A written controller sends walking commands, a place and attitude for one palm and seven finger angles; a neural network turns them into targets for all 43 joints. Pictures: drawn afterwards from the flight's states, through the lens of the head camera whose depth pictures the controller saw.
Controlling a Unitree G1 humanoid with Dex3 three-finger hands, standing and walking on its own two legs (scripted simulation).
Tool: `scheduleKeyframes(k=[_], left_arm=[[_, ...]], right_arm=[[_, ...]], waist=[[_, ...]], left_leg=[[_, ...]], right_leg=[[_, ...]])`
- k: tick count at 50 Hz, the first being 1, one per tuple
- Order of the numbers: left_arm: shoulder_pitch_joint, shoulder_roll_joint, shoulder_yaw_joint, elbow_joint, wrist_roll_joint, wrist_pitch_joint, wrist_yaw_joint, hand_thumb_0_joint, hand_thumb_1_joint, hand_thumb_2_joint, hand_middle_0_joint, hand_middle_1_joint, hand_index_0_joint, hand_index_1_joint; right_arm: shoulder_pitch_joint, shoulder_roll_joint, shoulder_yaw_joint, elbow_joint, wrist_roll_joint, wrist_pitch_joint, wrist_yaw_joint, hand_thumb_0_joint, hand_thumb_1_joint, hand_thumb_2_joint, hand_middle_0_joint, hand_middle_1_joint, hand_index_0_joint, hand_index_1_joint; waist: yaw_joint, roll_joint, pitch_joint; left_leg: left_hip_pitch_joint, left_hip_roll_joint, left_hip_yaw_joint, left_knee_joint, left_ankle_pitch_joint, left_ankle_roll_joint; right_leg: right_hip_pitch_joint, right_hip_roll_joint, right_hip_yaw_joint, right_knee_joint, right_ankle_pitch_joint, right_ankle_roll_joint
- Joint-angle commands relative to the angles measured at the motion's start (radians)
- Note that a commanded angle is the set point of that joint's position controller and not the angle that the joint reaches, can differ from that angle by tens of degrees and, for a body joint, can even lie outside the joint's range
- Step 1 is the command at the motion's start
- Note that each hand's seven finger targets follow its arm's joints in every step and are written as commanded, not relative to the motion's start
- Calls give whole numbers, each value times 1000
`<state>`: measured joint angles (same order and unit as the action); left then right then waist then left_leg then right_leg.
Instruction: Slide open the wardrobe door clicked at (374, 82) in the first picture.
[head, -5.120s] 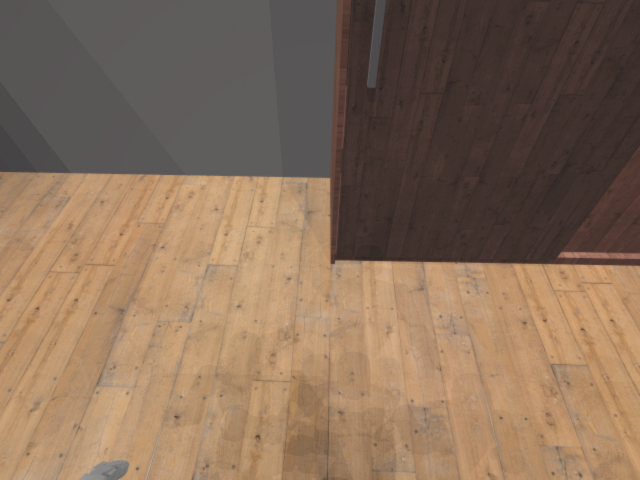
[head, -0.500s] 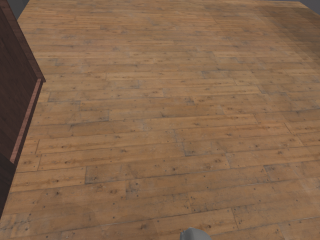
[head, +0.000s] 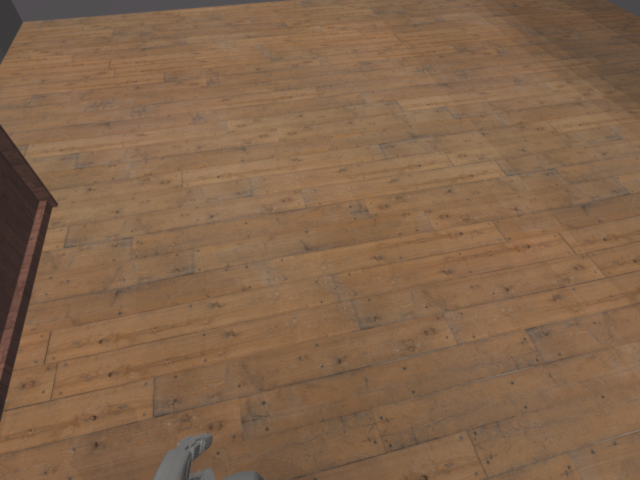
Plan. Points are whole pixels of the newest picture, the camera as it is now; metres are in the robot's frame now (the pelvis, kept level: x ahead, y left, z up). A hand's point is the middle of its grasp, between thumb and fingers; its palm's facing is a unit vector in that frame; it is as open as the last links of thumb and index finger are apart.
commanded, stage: turn to face it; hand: left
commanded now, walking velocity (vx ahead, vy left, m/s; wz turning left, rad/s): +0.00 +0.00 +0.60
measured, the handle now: out of the picture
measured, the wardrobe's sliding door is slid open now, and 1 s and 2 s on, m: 0.00 0.00 0.00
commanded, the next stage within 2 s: none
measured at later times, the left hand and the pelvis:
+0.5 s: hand out of the picture +0.03 +0.27 -0.16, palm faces +0.30 -0.91 -0.27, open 7.4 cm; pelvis +0.02 +0.03 +0.01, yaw +16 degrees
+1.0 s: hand out of the picture -0.04 +0.16 -0.14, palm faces +0.57 -0.78 -0.27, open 7.4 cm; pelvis +0.02 -0.04 +0.01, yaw +36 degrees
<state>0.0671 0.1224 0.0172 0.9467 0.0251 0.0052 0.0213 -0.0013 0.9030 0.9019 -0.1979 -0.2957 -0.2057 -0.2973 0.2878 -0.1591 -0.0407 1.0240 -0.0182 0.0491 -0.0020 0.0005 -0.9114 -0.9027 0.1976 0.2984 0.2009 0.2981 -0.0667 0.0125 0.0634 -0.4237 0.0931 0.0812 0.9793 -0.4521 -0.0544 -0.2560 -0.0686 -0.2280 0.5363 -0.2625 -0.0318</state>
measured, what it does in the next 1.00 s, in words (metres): steps on the spot, turning left: left foot, then right foot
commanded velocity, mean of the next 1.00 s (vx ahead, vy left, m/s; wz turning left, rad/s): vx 0.00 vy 0.00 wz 0.60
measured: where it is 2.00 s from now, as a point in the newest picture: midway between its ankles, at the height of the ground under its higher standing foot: outside the picture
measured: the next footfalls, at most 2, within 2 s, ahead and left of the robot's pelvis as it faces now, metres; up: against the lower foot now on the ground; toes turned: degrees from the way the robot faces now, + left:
left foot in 0.12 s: +0.06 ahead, +0.12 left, +0.00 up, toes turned +14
right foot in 0.68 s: +0.10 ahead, -0.11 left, +0.00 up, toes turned +22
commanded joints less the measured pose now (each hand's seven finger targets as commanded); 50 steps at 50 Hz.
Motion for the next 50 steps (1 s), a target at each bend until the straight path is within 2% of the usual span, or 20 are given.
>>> scheduleKeyframes(k=[1,3,5,6,7,8,10,13,17,26,30,32,33,34,35,37,39,40,46,50], left_arm=[[63,224,73,-49,5,-7,20,0,900,900,-200,-300,-200,-300],[69,230,79,-54,2,-3,18,0,900,900,-200,-300,-200,-300],[90,205,80,-63,-9,10,12,0,900,900,-200,-300,-200,-300],[108,153,77,-91,-16,19,6,0,900,900,-200,-300,-200,-300],[43,130,66,-139,-13,20,3,0,900,900,-200,-300,-200,-300],[28,134,70,-133,-2,26,6,0,900,900,-200,-300,-200,-300],[30,151,79,-109,-1,17,-4,0,900,900,-200,-300,-200,-300],[105,167,82,-70,-5,17,-10,0,900,900,-200,-300,-200,-300],[95,180,81,-73,-9,21,-6,0,900,900,-200,-300,-200,-300],[44,194,75,-117,-14,24,0,0,900,900,-200,-300,-200,-300],[99,189,69,-125,-19,17,4,0,900,900,-200,-300,-200,-300],[175,204,74,-114,-21,7,8,0,900,900,-200,-300,-200,-300],[215,243,83,-113,-14,-2,13,0,900,900,-200,-300,-200,-300],[221,345,99,-126,4,-15,21,0,900,900,-200,-300,-200,-300],[184,369,90,-149,-3,-6,18,0,900,900,-200,-300,-200,-300],[92,294,79,-166,-9,-13,16,0,900,900,-200,-300,-200,-300],[50,231,60,-172,-9,-19,12,0,900,900,-200,-300,-200,-300],[66,226,58,-167,-9,-23,11,0,900,900,-200,-300,-200,-300],[213,258,65,-114,-3,-21,14,0,900,900,-200,-300,-200,-300],[238,287,71,-91,4,-15,12,0,900,900,-200,-300,-200,-300]], right_arm=[[13,-63,-25,-82,2,-13,9,0,-900,-900,200,300,200,300],[28,-70,-28,-92,0,-19,12,0,-900,-900,200,300,200,300],[74,-110,-42,-94,-4,-28,16,0,-900,-900,200,300,200,300],[102,-206,-63,-107,-11,-36,13,0,-900,-900,200,300,200,300],[137,-275,-77,-117,-18,-35,7,0,-900,-900,200,300,200,300],[132,-275,-80,-100,-17,-42,-9,0,-900,-900,200,300,200,300],[28,-224,-64,-130,-11,-49,-16,0,-900,-900,200,300,200,300],[-27,-214,-56,-148,-4,-63,-20,0,-900,-900,200,300,200,300],[2,-228,-62,-140,-1,-60,-18,0,-900,-900,200,300,200,300],[-33,-265,-80,-155,-7,-36,-7,0,-900,-900,200,300,200,300],[-87,-277,-88,-179,-10,-26,-1,0,-900,-900,200,300,200,300],[-121,-265,-91,-196,-3,-22,3,0,-900,-900,200,300,200,300],[-126,-233,-87,-206,4,-21,7,0,-900,-900,200,300,200,300],[-97,-160,-77,-226,12,-21,13,0,-900,-900,200,300,200,300],[-100,-186,-82,-238,-5,-21,11,0,-900,-900,200,300,200,300],[-105,-204,-87,-196,-11,1,20,0,-900,-900,200,300,200,300],[-74,-185,-81,-167,-9,7,32,0,-900,-900,200,300,200,300],[-67,-178,-78,-160,-9,10,34,0,-900,-900,200,300,200,300],[-170,-172,-64,-175,-7,18,34,0,-900,-900,200,300,200,300],[-219,-160,-48,-185,0,12,35,0,-900,-900,200,300,200,300]], waist=[[61,-162,-49],[51,-161,-76],[23,-12,-99],[11,271,-97],[-26,334,-76],[-21,265,-118],[17,170,-101],[48,96,-156],[32,83,-165],[18,131,-121],[44,159,-137],[82,137,-150],[106,41,-154],[104,-273,-154],[91,-275,-130],[50,-208,-37],[18,-158,1],[24,-175,-1],[91,-161,-35],[107,-206,-56]], left_leg=[[15,15,26,-117,8,3],[62,0,52,-241,81,6],[216,12,11,-462,268,28],[278,216,-311,-589,469,125],[245,374,-505,-694,570,249],[276,347,-516,-692,518,246],[251,256,-403,-667,472,205],[331,168,-260,-628,656,189],[394,153,-285,-619,736,204],[302,133,-423,-628,541,233],[209,99,-464,-593,541,220],[96,55,-454,-534,466,178],[-17,-4,-408,-451,334,123],[-213,-152,-212,-209,28,28],[-215,-157,-157,-1,-134,13],[-188,-101,-172,207,-20,11],[-183,-76,-135,258,93,-8],[-180,-75,-119,269,120,-19],[-184,-49,-73,149,73,-43],[-126,-45,-28,-14,24,-35]], right_leg=[[16,-306,140,-179,245,-105],[32,-295,108,-112,234,-75],[-68,-241,53,63,101,-2],[-253,-109,8,270,-178,79],[-336,-31,68,498,-412,103],[-386,-35,180,629,-344,93],[-410,-51,227,695,-186,102],[-360,-41,221,647,-99,120],[-346,-27,226,571,-104,137],[-251,8,239,373,-168,130],[-93,49,228,183,-156,108],[82,52,218,-23,-20,96],[210,-20,276,-177,22,75],[316,-307,585,-306,-3,-21],[176,-438,621,-297,55,-103],[25,-326,507,-302,15,-77],[17,-235,316,-248,177,-45],[42,-222,265,-238,231,-41],[180,-271,220,-206,357,-78],[214,-294,170,-176,440,-90]])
